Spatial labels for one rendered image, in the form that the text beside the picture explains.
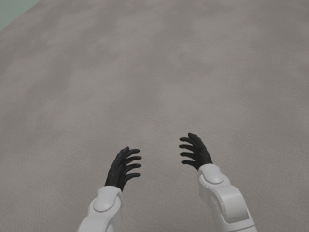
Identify left robot hand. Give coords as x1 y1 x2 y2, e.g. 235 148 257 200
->
105 146 142 192

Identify left robot forearm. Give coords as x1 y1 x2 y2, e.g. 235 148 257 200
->
77 186 124 232

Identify right robot forearm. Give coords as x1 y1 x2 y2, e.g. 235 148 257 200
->
197 163 257 232

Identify right robot hand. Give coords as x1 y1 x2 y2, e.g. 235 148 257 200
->
179 133 213 172

